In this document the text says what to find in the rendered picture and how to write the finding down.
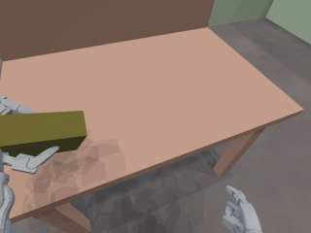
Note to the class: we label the table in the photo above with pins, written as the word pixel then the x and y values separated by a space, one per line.
pixel 155 83

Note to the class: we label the left robot hand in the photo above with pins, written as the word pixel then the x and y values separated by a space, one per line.
pixel 23 162

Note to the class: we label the sponge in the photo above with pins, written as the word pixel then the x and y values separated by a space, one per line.
pixel 34 133

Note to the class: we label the left robot forearm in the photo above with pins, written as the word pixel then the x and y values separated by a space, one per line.
pixel 7 200

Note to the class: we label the right robot hand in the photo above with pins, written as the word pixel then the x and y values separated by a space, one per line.
pixel 242 218

